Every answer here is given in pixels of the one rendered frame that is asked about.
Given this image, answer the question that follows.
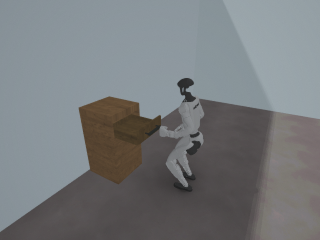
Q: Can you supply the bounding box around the right robot hand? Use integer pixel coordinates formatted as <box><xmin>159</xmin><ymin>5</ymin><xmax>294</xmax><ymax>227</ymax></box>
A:
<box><xmin>174</xmin><ymin>123</ymin><xmax>185</xmax><ymax>132</ymax></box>

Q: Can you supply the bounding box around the drawer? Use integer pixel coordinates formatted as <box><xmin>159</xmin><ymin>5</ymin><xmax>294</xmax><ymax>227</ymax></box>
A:
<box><xmin>113</xmin><ymin>114</ymin><xmax>161</xmax><ymax>146</ymax></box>

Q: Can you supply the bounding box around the robot right upper arm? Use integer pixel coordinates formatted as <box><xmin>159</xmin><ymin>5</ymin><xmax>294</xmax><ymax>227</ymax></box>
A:
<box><xmin>193</xmin><ymin>95</ymin><xmax>204</xmax><ymax>119</ymax></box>

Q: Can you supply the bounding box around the robot head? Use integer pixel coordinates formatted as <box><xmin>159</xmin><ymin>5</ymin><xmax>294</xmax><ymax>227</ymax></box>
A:
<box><xmin>177</xmin><ymin>78</ymin><xmax>196</xmax><ymax>102</ymax></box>

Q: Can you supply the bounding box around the left robot forearm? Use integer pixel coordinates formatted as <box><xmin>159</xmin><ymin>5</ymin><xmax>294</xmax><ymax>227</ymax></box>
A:
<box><xmin>167</xmin><ymin>127</ymin><xmax>192</xmax><ymax>139</ymax></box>

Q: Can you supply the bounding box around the robot left upper arm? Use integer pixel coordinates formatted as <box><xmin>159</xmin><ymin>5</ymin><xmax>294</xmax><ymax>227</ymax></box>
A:
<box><xmin>178</xmin><ymin>103</ymin><xmax>195</xmax><ymax>134</ymax></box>

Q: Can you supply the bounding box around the right robot foot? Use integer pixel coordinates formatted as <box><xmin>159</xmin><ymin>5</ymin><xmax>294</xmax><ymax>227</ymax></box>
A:
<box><xmin>182</xmin><ymin>171</ymin><xmax>196</xmax><ymax>181</ymax></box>

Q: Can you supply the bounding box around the cabinet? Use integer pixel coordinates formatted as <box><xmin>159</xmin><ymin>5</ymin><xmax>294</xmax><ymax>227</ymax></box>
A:
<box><xmin>78</xmin><ymin>96</ymin><xmax>142</xmax><ymax>185</ymax></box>

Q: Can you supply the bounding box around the left robot hand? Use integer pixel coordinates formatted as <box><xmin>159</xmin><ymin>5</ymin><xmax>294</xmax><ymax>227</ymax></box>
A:
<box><xmin>159</xmin><ymin>125</ymin><xmax>168</xmax><ymax>137</ymax></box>

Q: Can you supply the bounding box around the handle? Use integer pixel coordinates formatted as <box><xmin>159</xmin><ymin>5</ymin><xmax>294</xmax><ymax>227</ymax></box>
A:
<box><xmin>145</xmin><ymin>125</ymin><xmax>161</xmax><ymax>136</ymax></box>

